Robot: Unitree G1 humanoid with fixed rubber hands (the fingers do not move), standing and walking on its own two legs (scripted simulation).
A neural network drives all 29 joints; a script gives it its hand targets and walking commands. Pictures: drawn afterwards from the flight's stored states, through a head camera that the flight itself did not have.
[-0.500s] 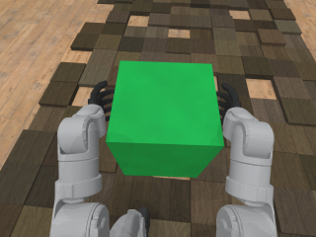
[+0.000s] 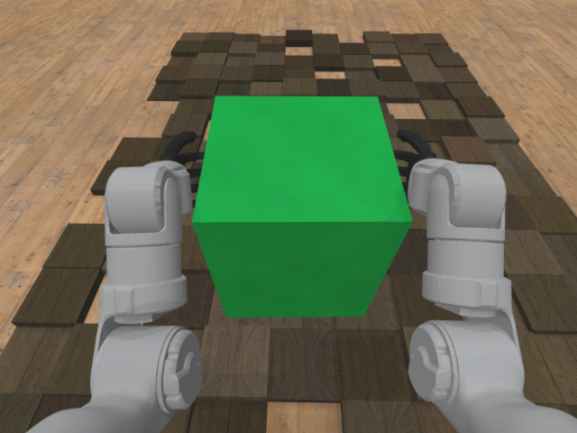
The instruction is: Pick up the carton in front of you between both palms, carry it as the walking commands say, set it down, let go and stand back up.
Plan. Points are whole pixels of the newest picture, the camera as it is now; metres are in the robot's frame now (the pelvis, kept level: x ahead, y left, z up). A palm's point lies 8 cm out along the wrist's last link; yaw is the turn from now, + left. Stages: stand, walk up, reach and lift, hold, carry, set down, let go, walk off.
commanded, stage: carry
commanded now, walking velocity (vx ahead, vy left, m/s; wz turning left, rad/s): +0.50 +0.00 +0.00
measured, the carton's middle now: (296, 215) +0.39 -0.01 +0.12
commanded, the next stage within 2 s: none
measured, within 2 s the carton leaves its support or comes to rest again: neither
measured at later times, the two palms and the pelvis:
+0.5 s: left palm (208, 92) +0.72 +0.15 +0.13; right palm (357, 102) +0.69 -0.14 +0.12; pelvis +0.32 +0.03 +0.04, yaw -1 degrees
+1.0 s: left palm (215, 3) +1.05 +0.17 +0.19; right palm out of the picture +1.09 -0.12 +0.19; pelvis +0.69 -0.01 +0.03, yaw +1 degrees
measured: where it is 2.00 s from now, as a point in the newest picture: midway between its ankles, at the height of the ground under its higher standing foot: (283, 200)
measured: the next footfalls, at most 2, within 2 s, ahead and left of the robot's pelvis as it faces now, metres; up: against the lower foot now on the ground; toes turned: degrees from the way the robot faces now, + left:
left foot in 0.30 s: +0.37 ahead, +0.13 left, +0.04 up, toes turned +3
right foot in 0.70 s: +0.64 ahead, -0.06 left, +0.02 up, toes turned -3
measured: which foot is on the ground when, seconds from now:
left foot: up 0.00-0.28, down 0.30-0.70, up 0.72-1.00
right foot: down 0.00-0.36, up 0.38-0.68, down 0.70-1.00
